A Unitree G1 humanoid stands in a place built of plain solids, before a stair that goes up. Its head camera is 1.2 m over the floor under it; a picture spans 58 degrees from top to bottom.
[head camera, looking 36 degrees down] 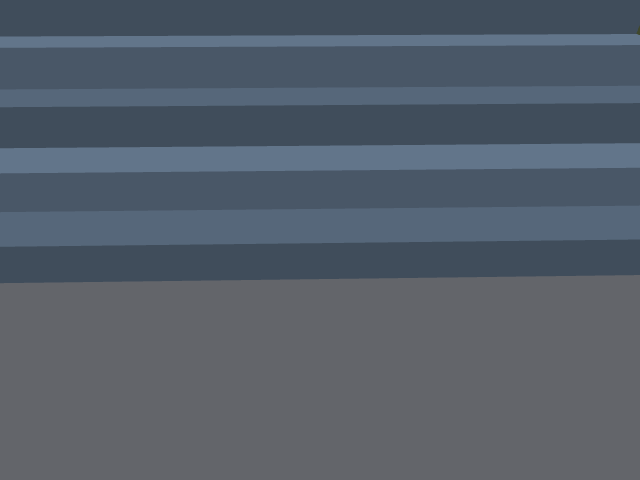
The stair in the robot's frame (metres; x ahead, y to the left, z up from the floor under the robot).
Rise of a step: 0.19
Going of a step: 0.26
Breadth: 3.37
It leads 1 degrees to the left of straight ahead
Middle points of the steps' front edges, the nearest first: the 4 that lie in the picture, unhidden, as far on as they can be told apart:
1.37 0.03 0.19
1.63 0.03 0.38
1.88 0.04 0.56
2.14 0.04 0.75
